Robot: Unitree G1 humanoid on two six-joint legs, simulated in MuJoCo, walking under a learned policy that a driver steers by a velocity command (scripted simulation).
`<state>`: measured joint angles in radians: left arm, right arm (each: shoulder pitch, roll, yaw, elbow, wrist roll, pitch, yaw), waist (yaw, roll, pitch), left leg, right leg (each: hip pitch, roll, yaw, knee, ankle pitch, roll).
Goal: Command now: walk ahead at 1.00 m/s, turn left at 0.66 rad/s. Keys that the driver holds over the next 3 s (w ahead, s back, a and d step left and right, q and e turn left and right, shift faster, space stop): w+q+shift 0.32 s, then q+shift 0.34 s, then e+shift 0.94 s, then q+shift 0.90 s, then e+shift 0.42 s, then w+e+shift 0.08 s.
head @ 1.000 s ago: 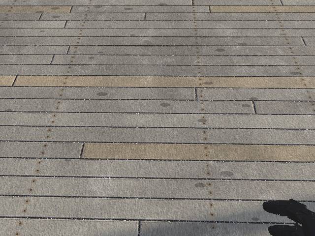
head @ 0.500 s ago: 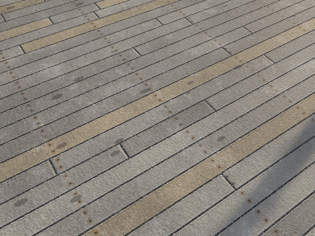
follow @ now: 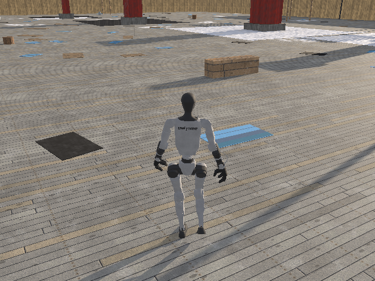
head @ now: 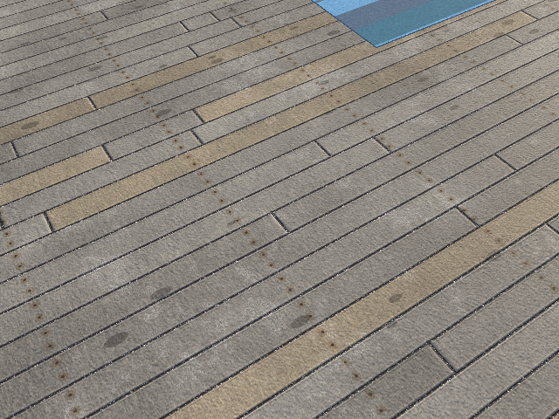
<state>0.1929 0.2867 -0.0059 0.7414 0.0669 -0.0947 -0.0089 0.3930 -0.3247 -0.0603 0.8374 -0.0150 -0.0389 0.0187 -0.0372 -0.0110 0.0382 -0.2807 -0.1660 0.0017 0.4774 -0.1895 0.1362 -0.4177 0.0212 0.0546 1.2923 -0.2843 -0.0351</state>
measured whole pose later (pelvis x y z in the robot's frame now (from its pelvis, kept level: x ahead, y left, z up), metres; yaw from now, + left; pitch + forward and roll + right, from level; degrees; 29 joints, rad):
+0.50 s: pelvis +0.45 +0.00 +0.01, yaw +25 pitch +2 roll -2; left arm 0.32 0.32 0.05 0.78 0.02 -0.09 0.02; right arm 0.13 -0.39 -0.09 0.70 -0.03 0.01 0.03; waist 0.03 0.05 0.06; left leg -0.65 0.00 0.03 1.16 -0.33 0.05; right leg -0.16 -0.03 -0.14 0.41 -0.28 0.02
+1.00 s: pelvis +0.65 +0.08 +0.00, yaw +32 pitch +0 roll +1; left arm 0.25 0.23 0.02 0.75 0.01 0.07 0.00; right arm 0.18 -0.20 0.00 0.75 -0.03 0.00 -0.01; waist 0.01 -0.01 0.08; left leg -0.31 -0.07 0.11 0.44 -0.13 0.11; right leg -0.46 -0.04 0.01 0.93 -0.39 0.00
